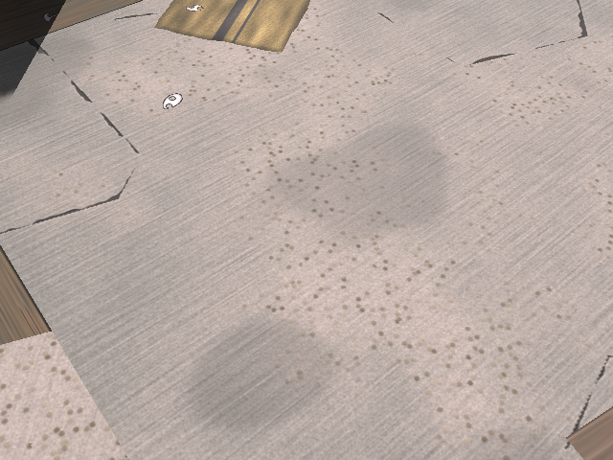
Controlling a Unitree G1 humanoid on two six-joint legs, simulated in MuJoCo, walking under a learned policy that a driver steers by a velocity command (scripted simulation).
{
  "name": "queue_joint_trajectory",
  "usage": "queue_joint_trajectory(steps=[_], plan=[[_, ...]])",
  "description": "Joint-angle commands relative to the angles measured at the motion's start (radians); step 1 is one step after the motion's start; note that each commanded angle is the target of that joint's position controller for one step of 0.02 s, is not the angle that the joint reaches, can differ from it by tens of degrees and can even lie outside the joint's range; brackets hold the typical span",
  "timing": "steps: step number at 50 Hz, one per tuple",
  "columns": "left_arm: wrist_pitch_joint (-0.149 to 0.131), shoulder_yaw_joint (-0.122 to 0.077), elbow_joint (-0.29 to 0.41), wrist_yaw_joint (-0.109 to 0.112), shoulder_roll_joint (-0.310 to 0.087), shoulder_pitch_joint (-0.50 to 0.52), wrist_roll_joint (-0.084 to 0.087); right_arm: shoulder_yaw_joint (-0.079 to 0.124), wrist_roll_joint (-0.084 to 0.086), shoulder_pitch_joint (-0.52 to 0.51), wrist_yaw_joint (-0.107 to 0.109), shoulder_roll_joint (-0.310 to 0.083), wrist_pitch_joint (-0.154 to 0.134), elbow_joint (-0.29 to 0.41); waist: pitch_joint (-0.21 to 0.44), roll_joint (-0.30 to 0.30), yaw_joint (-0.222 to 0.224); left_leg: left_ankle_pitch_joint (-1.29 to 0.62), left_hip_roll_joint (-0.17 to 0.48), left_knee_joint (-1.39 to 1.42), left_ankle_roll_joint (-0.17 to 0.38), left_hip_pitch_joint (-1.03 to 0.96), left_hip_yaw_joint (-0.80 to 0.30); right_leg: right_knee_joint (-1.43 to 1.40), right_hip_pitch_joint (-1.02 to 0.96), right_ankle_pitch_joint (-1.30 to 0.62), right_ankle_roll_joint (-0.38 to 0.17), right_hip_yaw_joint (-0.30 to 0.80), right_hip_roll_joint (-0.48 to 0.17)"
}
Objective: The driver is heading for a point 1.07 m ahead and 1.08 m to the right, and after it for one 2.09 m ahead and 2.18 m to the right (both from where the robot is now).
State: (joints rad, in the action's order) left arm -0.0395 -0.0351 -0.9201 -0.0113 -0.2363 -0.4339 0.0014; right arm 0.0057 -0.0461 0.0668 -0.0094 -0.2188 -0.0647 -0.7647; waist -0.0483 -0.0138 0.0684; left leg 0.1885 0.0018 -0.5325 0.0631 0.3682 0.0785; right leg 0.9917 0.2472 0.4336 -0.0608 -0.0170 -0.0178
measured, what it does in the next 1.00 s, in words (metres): walks ahead, turning right: right foot, then left foot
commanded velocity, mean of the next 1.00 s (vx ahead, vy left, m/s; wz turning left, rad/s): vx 0.11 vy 0.00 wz -0.53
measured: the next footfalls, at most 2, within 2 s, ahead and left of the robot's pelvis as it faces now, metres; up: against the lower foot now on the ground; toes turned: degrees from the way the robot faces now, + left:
right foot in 0.38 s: +0.24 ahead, -0.12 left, +0.00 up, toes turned -16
left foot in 0.86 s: +0.26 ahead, +0.07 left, +0.00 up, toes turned -34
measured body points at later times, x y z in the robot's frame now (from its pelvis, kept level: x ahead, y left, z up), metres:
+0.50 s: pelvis +0.14 -0.03 -0.01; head +0.18 -0.05 +0.44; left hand +0.34 +0.20 -0.11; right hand +0.17 -0.30 -0.14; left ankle +0.12 +0.11 -0.65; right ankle +0.20 -0.10 -0.73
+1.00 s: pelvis +0.17 +0.01 +0.01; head +0.21 +0.02 +0.46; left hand +0.43 +0.18 -0.12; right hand +0.12 -0.28 -0.09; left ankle +0.23 +0.10 -0.73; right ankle +0.12 -0.08 -0.66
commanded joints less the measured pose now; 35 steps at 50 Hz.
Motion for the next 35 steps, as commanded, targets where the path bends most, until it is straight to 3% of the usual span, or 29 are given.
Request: queue_joint_trajectory(steps=[1, 2, 4, 7, 11, 16, 17, 18, 19, 20, 21, 23, 24, 25, 26, 28, 33, 35], plan=[[0.001, -0.036, 0.074, 0.003, -0.104, 0.031, -0.008, 0.039, 0.019, 0.171, 0.018, -0.112, -0.014, -0.020, 0.053, 0.109, -0.087, -0.294, 0.302, 0.287, 0.106, -0.336, -0.277, 0.135, 0.345, -0.071, -0.005, 0.054, -0.062], [0.017, -0.038, 0.064, 0.000, -0.092, 0.004, -0.020, 0.034, 0.025, 0.158, 0.022, -0.096, -0.021, -0.025, 0.043, 0.117, -0.055, -0.457, 0.281, 0.280, 0.091, -0.282, -0.200, 0.130, 0.298, -0.075, 0.014, 0.046, -0.063], [0.041, -0.042, 0.067, -0.005, -0.064, -0.004, -0.023, 0.036, 0.031, 0.163, 0.023, -0.101, -0.037, -0.032, 0.069, 0.101, -0.026, -0.655, 0.274, 0.268, 0.098, -0.256, -0.114, 0.136, 0.268, -0.102, 0.035, 0.029, -0.043], [0.057, -0.042, 0.107, -0.016, -0.048, 0.077, -0.028, 0.043, 0.037, 0.163, 0.034, -0.115, -0.036, -0.043, 0.046, 0.128, -0.019, -0.673, 0.263, 0.282, 0.104, -0.235, -0.012, 0.062, 0.317, -0.204, 0.057, 0.005, -0.047], [0.058, -0.024, 0.158, -0.033, -0.026, 0.199, -0.032, 0.048, 0.035, 0.172, 0.040, -0.125, -0.020, -0.057, 0.034, 0.136, -0.050, -0.625, 0.230, 0.254, 0.093, -0.209, 0.101, -0.206, 0.233, -0.356, 0.048, -0.052, -0.031], [0.056, -0.035, 0.194, -0.036, -0.075, 0.216, -0.045, 0.074, 0.038, 0.196, 0.042, -0.177, 0.006, -0.068, 0.063, 0.124, -0.059, -0.672, 0.281, 0.074, 0.071, -0.298, 0.103, -0.347, 0.157, -0.244, -0.017, -0.085, 0.009], [0.049, -0.041, 0.190, -0.032, -0.085, 0.183, -0.048, 0.078, 0.040, 0.194, 0.044, -0.182, 0.016, -0.066, 0.081, 0.111, -0.046, -0.673, 0.276, -0.021, 0.058, -0.303, 0.108, -0.392, 0.115, -0.226, -0.036, -0.089, 0.028], [0.035, -0.048, 0.170, -0.024, -0.096, 0.107, -0.053, 0.079, 0.041, 0.196, 0.044, -0.180, 0.028, -0.066, 0.123, 0.049, -0.006, -0.609, 0.240, -0.187, 0.024, -0.284, 0.134, -0.489, 0.015, -0.315, -0.059, -0.091, 0.054], [0.018, -0.072, 0.166, -0.009, -0.189, 0.039, -0.057, 0.077, 0.034, 0.249, 0.041, -0.174, 0.034, -0.052, 0.190, -0.102, 0.017, -0.295, 0.170, -0.444, -0.036, -0.138, 0.150, -0.536, -0.157, -0.700, -0.107, 0.105, -0.085], [0.028, -0.105, 0.183, 0.001, -0.321, 0.053, -0.034, 0.058, 0.033, 0.318, 0.033, -0.086, 0.049, -0.008, 0.265, -0.276, -0.053, 0.512, -0.037, -0.751, -0.092, 0.162, 0.107, -0.512, -0.348, -1.185, -0.303, 0.491, -0.364], [0.045, -0.109, 0.193, 0.002, -0.302, 0.026, 0.016, 0.057, 0.008, 0.275, 0.034, -0.118, 0.068, -0.010, 0.360, -0.132, 0.007, 0.504, -0.015, -0.808, -0.093, 0.194, -0.091, -0.591, -0.337, -0.937, -0.355, 0.550, -0.372], [0.072, -0.077, 0.208, 0.016, -0.193, 0.165, -0.001, 0.062, 0.024, 0.167, 0.035, -0.129, 0.070, 0.004, 0.114, -0.037, -0.035, 0.327, 0.040, -0.731, -0.090, 0.243, -0.114, -0.682, -0.114, -0.542, -0.277, 0.411, -0.268], [0.077, -0.066, 0.213, 0.019, -0.157, 0.211, 0.000, 0.065, 0.016, 0.150, 0.037, -0.137, 0.071, 0.009, 0.066, -0.043, -0.059, 0.269, 0.054, -0.657, -0.090, 0.218, -0.116, -0.701, -0.045, -0.495, -0.229, 0.361, -0.211], [0.078, -0.061, 0.220, 0.021, -0.138, 0.236, -0.002, 0.065, 0.006, 0.176, 0.036, -0.136, 0.080, 0.001, 0.070, -0.061, -0.078, 0.233, 0.048, -0.621, -0.092, 0.166, -0.110, -0.707, 0.000, -0.490, -0.205, 0.319, -0.172], [0.074, -0.061, 0.221, 0.017, -0.141, 0.235, -0.009, 0.064, 0.004, 0.195, 0.036, -0.125, 0.090, -0.007, 0.094, -0.056, -0.082, 0.218, 0.031, -0.606, -0.093, 0.131, -0.104, -0.702, 0.013, -0.516, -0.194, 0.302, -0.154], [0.063, -0.070, 0.218, 0.009, -0.169, 0.222, -0.013, 0.059, 0.014, 0.206, 0.035, -0.104, 0.100, -0.006, 0.127, -0.042, -0.084, 0.215, 0.016, -0.543, -0.099, 0.111, -0.108, -0.695, 0.007, -0.517, -0.186, 0.300, -0.137], [0.077, -0.082, 0.222, 0.008, -0.192, 0.204, -0.020, 0.058, 0.021, 0.126, 0.041, -0.110, 0.110, 0.027, 0.111, -0.098, -0.044, 0.196, 0.000, -0.378, -0.107, 0.123, -0.127, -0.739, 0.010, -0.158, -0.168, 0.398, -0.120], [0.083, -0.086, 0.225, 0.006, -0.196, 0.203, -0.024, 0.057, 0.026, 0.109, 0.042, -0.112, 0.105, 0.037, 0.104, -0.102, -0.036, 0.200, -0.014, -0.320, -0.103, 0.099, -0.131, -0.740, 0.018, -0.114, -0.161, 0.433, -0.116]])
